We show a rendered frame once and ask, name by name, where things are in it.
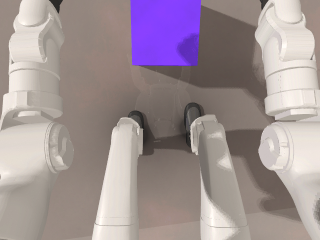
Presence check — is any carton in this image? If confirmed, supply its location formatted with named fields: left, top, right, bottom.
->
left=130, top=0, right=201, bottom=66

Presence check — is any right robot thigh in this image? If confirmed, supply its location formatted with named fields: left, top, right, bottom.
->
left=191, top=120, right=251, bottom=240

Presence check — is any robot left hand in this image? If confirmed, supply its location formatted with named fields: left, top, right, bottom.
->
left=49, top=0, right=63, bottom=13

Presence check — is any robot right forearm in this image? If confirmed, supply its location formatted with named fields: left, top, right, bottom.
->
left=255, top=0, right=320, bottom=122

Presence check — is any robot left forearm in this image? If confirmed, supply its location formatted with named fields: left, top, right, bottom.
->
left=0, top=0, right=65, bottom=132

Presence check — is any robot right upper arm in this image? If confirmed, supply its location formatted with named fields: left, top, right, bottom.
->
left=258, top=121, right=320, bottom=240

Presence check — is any robot left upper arm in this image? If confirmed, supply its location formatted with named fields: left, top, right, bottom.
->
left=0, top=121, right=74, bottom=240

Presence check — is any left robot foot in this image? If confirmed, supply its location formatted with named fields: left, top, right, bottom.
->
left=128, top=110, right=144, bottom=133

